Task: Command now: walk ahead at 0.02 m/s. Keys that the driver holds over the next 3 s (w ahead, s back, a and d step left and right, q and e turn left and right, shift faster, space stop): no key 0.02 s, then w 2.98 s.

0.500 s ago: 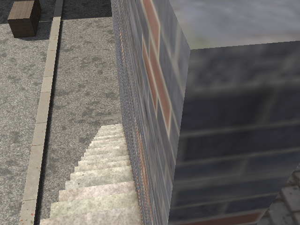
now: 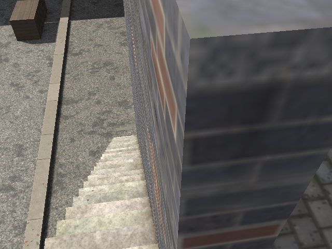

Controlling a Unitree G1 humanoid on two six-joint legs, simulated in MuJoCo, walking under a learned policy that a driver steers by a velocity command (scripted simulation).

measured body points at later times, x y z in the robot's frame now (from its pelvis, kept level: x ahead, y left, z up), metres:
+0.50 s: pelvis +0.02 +0.01 +0.01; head +0.00 +0.01 +0.46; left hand +0.17 +0.24 -0.11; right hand +0.15 -0.23 -0.12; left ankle +0.02 +0.15 -0.75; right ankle +0.04 -0.04 -0.75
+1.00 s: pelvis +0.01 +0.01 +0.01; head +0.01 +0.01 +0.46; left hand +0.21 +0.23 -0.09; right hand +0.18 -0.23 -0.11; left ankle +0.02 +0.15 -0.75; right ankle +0.04 -0.04 -0.75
